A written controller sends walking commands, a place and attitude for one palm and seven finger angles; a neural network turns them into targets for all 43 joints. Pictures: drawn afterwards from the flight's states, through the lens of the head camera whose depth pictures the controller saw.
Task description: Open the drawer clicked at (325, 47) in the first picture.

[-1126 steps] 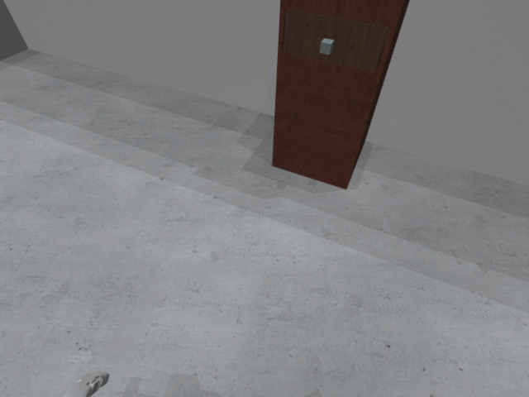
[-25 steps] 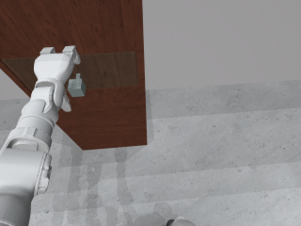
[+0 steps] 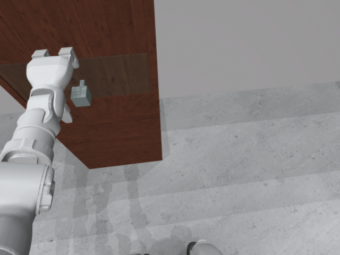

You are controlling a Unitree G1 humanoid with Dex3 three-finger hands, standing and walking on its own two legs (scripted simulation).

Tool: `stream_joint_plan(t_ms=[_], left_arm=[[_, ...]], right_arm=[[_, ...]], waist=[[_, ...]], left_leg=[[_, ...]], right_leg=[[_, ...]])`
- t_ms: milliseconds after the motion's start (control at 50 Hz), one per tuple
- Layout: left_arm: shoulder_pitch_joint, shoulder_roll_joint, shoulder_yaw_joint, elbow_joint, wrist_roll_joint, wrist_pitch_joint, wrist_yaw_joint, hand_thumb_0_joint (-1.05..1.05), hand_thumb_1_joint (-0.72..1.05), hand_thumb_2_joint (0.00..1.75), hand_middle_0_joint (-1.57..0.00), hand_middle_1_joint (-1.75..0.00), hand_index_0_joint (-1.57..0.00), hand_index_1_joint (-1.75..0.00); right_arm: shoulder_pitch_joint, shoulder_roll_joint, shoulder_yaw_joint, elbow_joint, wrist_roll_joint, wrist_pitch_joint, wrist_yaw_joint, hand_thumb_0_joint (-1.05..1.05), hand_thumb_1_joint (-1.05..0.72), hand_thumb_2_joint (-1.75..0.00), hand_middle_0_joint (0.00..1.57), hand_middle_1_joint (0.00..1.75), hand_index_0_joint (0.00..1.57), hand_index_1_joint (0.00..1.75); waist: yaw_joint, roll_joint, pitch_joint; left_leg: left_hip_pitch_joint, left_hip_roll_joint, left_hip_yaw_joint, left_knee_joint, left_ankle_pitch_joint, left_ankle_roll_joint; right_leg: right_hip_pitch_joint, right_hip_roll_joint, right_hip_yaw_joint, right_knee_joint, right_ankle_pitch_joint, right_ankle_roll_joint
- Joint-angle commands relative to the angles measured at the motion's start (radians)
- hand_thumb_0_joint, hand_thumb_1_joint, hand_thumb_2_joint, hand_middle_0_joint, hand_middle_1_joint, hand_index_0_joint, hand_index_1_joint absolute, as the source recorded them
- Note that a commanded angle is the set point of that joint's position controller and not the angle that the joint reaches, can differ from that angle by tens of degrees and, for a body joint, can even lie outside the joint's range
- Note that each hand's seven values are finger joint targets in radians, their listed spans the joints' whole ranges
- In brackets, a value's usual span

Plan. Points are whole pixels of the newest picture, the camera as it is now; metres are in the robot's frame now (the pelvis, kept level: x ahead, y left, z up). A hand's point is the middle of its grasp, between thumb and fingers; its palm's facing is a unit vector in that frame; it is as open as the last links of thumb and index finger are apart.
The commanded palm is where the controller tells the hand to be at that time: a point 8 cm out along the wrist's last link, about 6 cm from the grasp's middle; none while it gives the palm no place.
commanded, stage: re-aim the fingers above the handle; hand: left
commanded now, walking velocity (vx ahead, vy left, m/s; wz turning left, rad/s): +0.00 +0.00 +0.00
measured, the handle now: (82, 91) +0.55 +0.21 -0.01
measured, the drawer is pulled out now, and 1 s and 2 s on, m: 0.00 0.00 0.00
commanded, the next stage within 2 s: lower the fingers behind the handle in 1.34 s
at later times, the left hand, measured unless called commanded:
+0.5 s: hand (76, 86) +0.52 +0.20 +0.05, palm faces +0.03 -0.02 -1.00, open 13.6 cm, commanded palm +0.49 +0.22 +0.12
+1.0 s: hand (76, 92) +0.50 +0.20 +0.05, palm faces -0.02 -0.03 -1.00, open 13.8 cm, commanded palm +0.50 +0.22 +0.11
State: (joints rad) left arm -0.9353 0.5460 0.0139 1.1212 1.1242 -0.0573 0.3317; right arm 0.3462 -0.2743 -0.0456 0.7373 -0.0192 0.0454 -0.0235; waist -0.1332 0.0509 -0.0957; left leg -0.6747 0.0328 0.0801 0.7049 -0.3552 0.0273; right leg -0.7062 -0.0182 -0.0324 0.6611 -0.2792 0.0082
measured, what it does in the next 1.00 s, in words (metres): stands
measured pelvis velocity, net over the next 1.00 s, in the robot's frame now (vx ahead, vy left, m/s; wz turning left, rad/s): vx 0.00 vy -0.01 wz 0.02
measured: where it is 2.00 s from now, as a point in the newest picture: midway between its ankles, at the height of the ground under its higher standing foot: outside the picture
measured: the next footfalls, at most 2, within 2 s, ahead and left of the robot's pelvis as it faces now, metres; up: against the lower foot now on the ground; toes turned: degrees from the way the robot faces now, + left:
none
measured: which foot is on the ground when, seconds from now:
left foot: down 0.00-1.00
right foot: down 0.00-1.00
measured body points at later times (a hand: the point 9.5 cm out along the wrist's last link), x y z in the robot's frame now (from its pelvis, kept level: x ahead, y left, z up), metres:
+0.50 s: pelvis +0.00 +0.01 +0.00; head +0.11 +0.00 +0.43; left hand +0.51 +0.20 +0.11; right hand +0.00 -0.27 -0.14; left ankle -0.02 +0.10 -0.71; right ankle +0.01 -0.13 -0.71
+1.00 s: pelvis +0.00 -0.01 +0.00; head +0.11 +0.00 +0.44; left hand +0.50 +0.20 +0.10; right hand +0.02 -0.30 -0.12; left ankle -0.02 +0.10 -0.71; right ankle +0.01 -0.13 -0.71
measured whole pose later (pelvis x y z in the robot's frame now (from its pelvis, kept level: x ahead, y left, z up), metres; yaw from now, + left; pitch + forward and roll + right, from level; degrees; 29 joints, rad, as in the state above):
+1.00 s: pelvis +0.00 -0.01 +0.00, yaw +1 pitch +18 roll -1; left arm -0.92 0.51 -0.06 1.06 1.10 -0.14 0.29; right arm 0.35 -0.29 -0.06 0.73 -0.02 0.02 -0.05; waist -0.13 0.03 -0.09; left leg -0.67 0.03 0.05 0.70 -0.35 0.02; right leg -0.69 -0.02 -0.06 0.66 -0.28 0.00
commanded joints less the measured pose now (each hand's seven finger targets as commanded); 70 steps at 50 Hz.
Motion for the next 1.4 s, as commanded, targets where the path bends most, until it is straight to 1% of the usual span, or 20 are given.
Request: stream_joint_plan(t_ms=[0, 60, 120, 160, 240, 300, 340, 380, 420, 480, 500, 580, 700, 760, 920, 1020, 1120, 1200, 1320, 1380], left_arm=[[-0.492, 0.226, -0.007, -0.160, -0.023, 0.063, 0.011, 0.00, -0.50, 0.30, -0.30, -1.20, -0.30, -1.20], [-0.502, 0.133, -0.076, -0.179, -0.058, 0.047, -0.056, 0.00, -0.50, 0.30, -0.30, -1.20, -0.30, -1.20], [-0.480, 0.129, -0.082, -0.196, -0.077, 0.004, -0.105, 0.00, -0.50, 0.30, -0.30, -1.20, -0.30, -1.20], [-0.493, 0.177, -0.040, -0.206, -0.070, -0.031, -0.106, 0.00, -0.50, 0.30, -0.30, -1.20, -0.30, -1.20], [-0.509, 0.286, 0.049, -0.212, -0.027, -0.060, -0.036, 0.00, -0.50, 0.30, -0.30, -1.20, -0.30, -1.20], [-0.531, 0.214, 0.020, -0.242, -0.012, -0.038, 0.033, 0.00, -0.50, 0.30, -0.30, -1.20, -0.30, -1.20], [-0.489, 0.284, 0.084, -0.211, -0.005, 0.008, 0.061, 0.00, -0.50, 0.30, -0.30, -1.20, -0.30, -1.20], [-0.521, 0.274, 0.069, -0.220, -0.005, 0.045, 0.073, 0.00, -0.50, 0.30, -0.30, -1.20, -0.30, -1.20], [-0.536, 0.255, 0.049, -0.202, -0.010, 0.082, 0.073, 0.00, -0.50, 0.30, -0.30, -1.20, -0.30, -1.20], [-0.514, 0.343, 0.099, -0.175, -0.017, 0.121, 0.057, 0.00, -0.50, 0.30, -0.30, -1.20, -0.30, -1.20], [-0.521, 0.305, 0.068, -0.180, -0.023, 0.125, 0.046, 0.00, -0.50, 0.30, -0.30, -1.20, -0.30, -1.20], [-0.454, 0.330, 0.074, -0.155, -0.034, 0.111, -0.011, 0.00, -0.50, 0.30, -0.30, -1.20, -0.30, -1.20], [-0.333, 0.201, -0.016, -0.157, -0.047, 0.040, -0.081, 0.00, -0.50, 0.30, -0.30, -1.20, -0.30, -1.20], [-0.411, 0.087, -0.109, -0.202, -0.062, -0.003, -0.099, 0.00, -0.50, 0.30, -0.30, -1.20, -0.30, -1.20], [-0.576, 0.240, 0.015, -0.311, -0.032, -0.086, 0.010, 0.00, -0.50, 0.30, -0.30, -1.20, -0.30, -1.20], [-0.556, 0.304, 0.069, -0.196, -0.006, 0.033, 0.093, 0.00, -0.50, 0.30, -0.30, -1.20, -0.30, -1.20], [-0.532, 0.329, 0.065, -0.123, -0.019, 0.141, 0.045, 0.00, -0.50, 0.30, -0.30, -1.20, -0.30, -1.20], [-0.459, 0.307, 0.042, -0.049, -0.036, 0.163, -0.011, 0.00, -0.50, 0.30, -0.30, -1.20, -0.30, -1.20], [-0.424, 0.316, 0.030, -0.070, -0.038, 0.080, -0.076, 0.00, -0.50, 0.30, -0.30, -1.20, -0.30, -1.20], [-0.432, 0.255, -0.012, -0.113, -0.026, 0.016, -0.084, 0.00, -0.50, 0.30, -0.30, -1.20, -0.30, -1.20]], right_arm=[[0.164, -0.163, -0.064, -0.043, 0.008, -0.014, -0.012, 0.00, -0.90, -0.90, 0.20, 0.30, 0.20, 0.30], [0.180, -0.164, -0.074, -0.036, 0.010, -0.015, -0.018, 0.00, -0.90, -0.90, 0.20, 0.30, 0.20, 0.30], [0.180, -0.166, -0.070, -0.031, 0.010, -0.011, -0.029, 0.00, -0.90, -0.90, 0.20, 0.30, 0.20, 0.30], [0.179, -0.169, -0.067, -0.028, 0.010, -0.009, -0.035, 0.00, -0.90, -0.90, 0.20, 0.30, 0.20, 0.30], [0.174, -0.162, -0.053, -0.036, 0.004, -0.013, -0.032, 0.00, -0.90, -0.90, 0.20, 0.30, 0.20, 0.30], [0.179, -0.151, -0.061, -0.045, -0.008, -0.022, -0.011, 0.00, -0.90, -0.90, 0.20, 0.30, 0.20, 0.30], [0.178, -0.160, -0.060, -0.043, -0.012, -0.017, 0.000, 0.00, -0.90, -0.90, 0.20, 0.30, 0.20, 0.30], [0.178, -0.158, -0.060, -0.045, -0.013, -0.011, 0.004, 0.00, -0.90, -0.90, 0.20, 0.30, 0.20, 0.30], [0.172, -0.160, -0.060, -0.040, -0.008, -0.006, 0.007, 0.00, -0.90, -0.90, 0.20, 0.30, 0.20, 0.30], [0.154, -0.167, -0.048, -0.040, -0.001, 0.009, -0.001, 0.00, -0.90, -0.90, 0.20, 0.30, 0.20, 0.30], [0.150, -0.160, -0.049, -0.046, 0.002, 0.008, -0.004, 0.00, -0.90, -0.90, 0.20, 0.30, 0.20, 0.30], [0.135, -0.162, -0.044, -0.056, 0.011, 0.013, -0.023, 0.00, -0.90, -0.90, 0.20, 0.30, 0.20, 0.30], [0.136, -0.158, -0.052, -0.075, 0.021, 0.000, -0.034, 0.00, -0.90, -0.90, 0.20, 0.30, 0.20, 0.30], [0.146, -0.153, -0.061, -0.066, 0.025, -0.009, -0.035, 0.00, -0.90, -0.90, 0.20, 0.30, 0.20, 0.30], [0.166, -0.149, -0.064, -0.038, 0.003, -0.032, -0.036, 0.00, -0.90, -0.90, 0.20, 0.30, 0.20, 0.30], [0.152, -0.155, -0.052, -0.031, -0.007, -0.025, -0.017, 0.00, -0.90, -0.90, 0.20, 0.30, 0.20, 0.30], [0.148, -0.167, -0.046, -0.039, 0.005, 0.000, -0.010, 0.00, -0.90, -0.90, 0.20, 0.30, 0.20, 0.30], [0.132, -0.171, -0.035, -0.045, 0.019, 0.016, -0.019, 0.00, -0.90, -0.90, 0.20, 0.30, 0.20, 0.30], [0.126, -0.169, -0.028, -0.077, 0.026, 0.003, -0.047, 0.00, -0.90, -0.90, 0.20, 0.30, 0.20, 0.30], [0.151, -0.162, -0.040, -0.081, 0.023, -0.015, -0.051, 0.00, -0.90, -0.90, 0.20, 0.30, 0.20, 0.30]], waist=[[-0.011, 0.033, -0.502], [-0.039, -0.002, -0.504], [-0.037, -0.002, -0.438], [-0.033, -0.016, -0.387], [0.001, 0.062, -0.370], [-0.002, 0.116, -0.457], [0.020, 0.103, -0.512], [0.006, 0.071, -0.541], [-0.004, 0.041, -0.526], [0.015, 0.014, -0.537], [0.006, 0.001, -0.521], [0.019, -0.031, -0.482], [0.013, -0.046, -0.384], [-0.032, -0.060, -0.319], [-0.018, 0.095, -0.459], [-0.008, 0.081, -0.508], [0.002, 0.005, -0.534], [0.005, -0.070, -0.425], [0.005, -0.083, -0.372], [-0.011, -0.054, -0.381]], left_leg=[[0.285, -0.038, -0.054, -0.049, 0.426, 0.006], [0.355, -0.028, -0.069, -0.044, 0.465, 0.010], [0.346, -0.030, -0.076, -0.052, 0.435, 0.015], [0.310, -0.033, -0.078, -0.059, 0.404, 0.016], [0.254, -0.039, -0.085, -0.052, 0.382, 0.006], [0.310, -0.030, -0.090, -0.020, 0.496, -0.007], [0.311, -0.026, -0.087, -0.004, 0.563, -0.013], [0.302, -0.027, -0.078, 0.002, 0.583, -0.006], [0.287, -0.031, -0.070, -0.008, 0.543, -0.002], [0.243, -0.040, -0.059, -0.031, 0.485, 0.004], [0.239, -0.041, -0.054, -0.040, 0.463, 0.008], [0.212, -0.044, -0.040, -0.067, 0.405, 0.014], [0.236, -0.038, -0.037, -0.089, 0.351, 0.017], [0.267, -0.036, -0.048, -0.090, 0.311, 0.020], [0.287, -0.055, -0.071, -0.039, 0.367, 0.010], [0.239, -0.055, -0.060, -0.015, 0.422, 0.002], [0.215, -0.050, -0.042, -0.031, 0.457, 0.007], [0.171, -0.049, -0.036, -0.070, 0.358, 0.011], [0.146, -0.048, -0.032, -0.091, 0.251, 0.019], [0.176, -0.043, -0.038, -0.077, 0.255, 0.021]], right_leg=[[0.264, 0.061, 0.001, -0.045, 0.312, -0.026], [0.239, 0.066, 0.003, -0.071, 0.311, -0.022], [0.211, 0.066, 0.003, -0.082, 0.281, -0.024], [0.203, 0.065, 0.002, -0.081, 0.264, -0.029], [0.169, 0.065, -0.005, -0.041, 0.221, -0.041], [0.141, 0.071, -0.018, -0.011, 0.254, -0.042], [0.171, 0.071, -0.021, 0.011, 0.292, -0.039], [0.209, 0.070, -0.017, 0.007, 0.338, -0.032], [0.229, 0.070, -0.016, -0.006, 0.344, -0.029], [0.307, 0.063, -0.004, -0.015, 0.364, -0.026], [0.317, 0.062, -0.002, -0.026, 0.366, -0.024], [0.366, 0.054, 0.012, -0.049, 0.371, -0.020], [0.318, 0.057, 0.010, -0.086, 0.310, -0.023], [0.243, 0.059, 0.010, -0.111, 0.247, -0.025], [0.210, 0.058, 0.014, -0.046, 0.258, -0.037], [0.239, 0.060, -0.001, -0.009, 0.314, -0.033], [0.333, 0.058, 0.004, -0.021, 0.401, -0.021], [0.338, 0.055, 0.005, -0.055, 0.343, -0.015], [0.326, 0.048, 0.021, -0.075, 0.256, -0.014], [0.278, 0.052, 0.023, -0.075, 0.238, -0.018]])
